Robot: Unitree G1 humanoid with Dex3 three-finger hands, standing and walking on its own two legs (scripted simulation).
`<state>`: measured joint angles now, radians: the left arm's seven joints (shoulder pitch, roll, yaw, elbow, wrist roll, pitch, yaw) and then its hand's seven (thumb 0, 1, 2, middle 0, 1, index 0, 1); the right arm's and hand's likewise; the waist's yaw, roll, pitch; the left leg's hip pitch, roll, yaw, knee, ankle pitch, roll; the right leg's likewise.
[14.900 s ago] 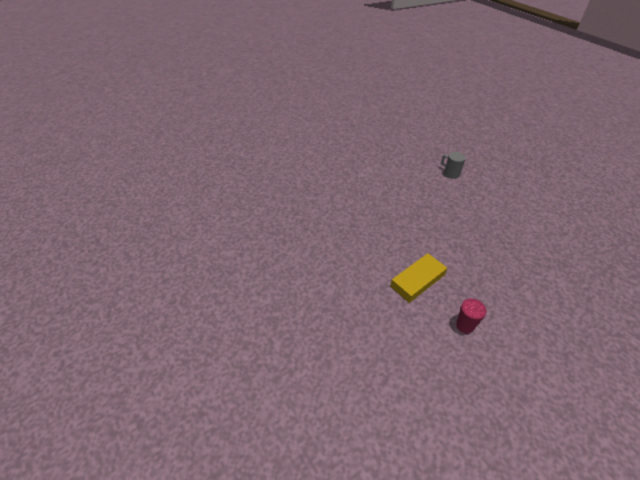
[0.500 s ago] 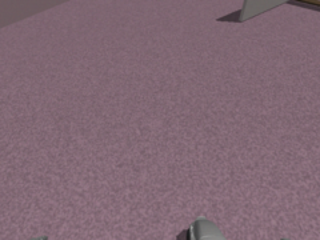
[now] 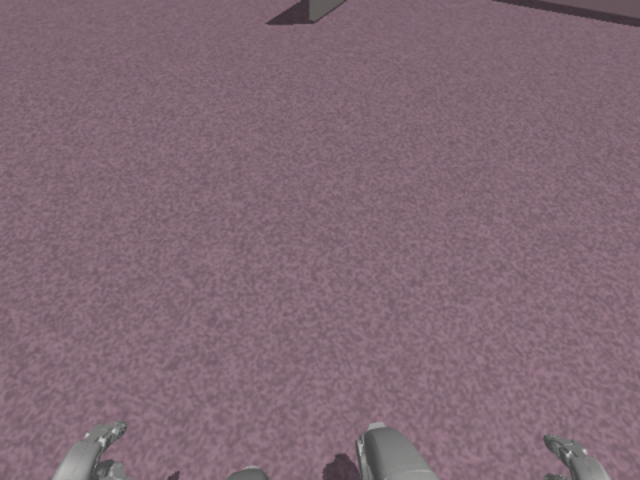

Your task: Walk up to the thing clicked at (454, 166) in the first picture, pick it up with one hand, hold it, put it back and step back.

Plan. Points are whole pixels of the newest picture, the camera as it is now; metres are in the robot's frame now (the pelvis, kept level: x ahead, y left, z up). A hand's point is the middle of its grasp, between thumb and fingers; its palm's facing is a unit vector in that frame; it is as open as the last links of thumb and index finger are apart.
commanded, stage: walk up
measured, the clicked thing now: out of the picture +0.79 -1.38 -0.71
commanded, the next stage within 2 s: none
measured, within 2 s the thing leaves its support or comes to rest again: neither
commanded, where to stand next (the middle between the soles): +0.11 -0.10 m, yaw -71 degrees
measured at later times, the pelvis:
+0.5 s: pelvis -0.02 -0.05 +0.00, yaw -28 degrees
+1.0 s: pelvis +0.06 -0.05 +0.00, yaw -46 degrees
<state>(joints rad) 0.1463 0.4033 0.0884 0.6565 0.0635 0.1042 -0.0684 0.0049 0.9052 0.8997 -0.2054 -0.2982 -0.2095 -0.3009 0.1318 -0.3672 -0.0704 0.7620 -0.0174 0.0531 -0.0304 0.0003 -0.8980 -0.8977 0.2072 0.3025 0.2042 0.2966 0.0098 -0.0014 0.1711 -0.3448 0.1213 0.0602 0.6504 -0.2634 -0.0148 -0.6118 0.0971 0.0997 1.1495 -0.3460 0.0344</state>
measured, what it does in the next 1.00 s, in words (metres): steps on the spot, turning right: right foot, then left foot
